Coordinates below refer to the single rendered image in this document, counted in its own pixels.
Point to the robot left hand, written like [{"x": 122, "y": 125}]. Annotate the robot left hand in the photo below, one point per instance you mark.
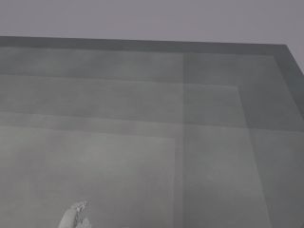
[{"x": 70, "y": 217}]

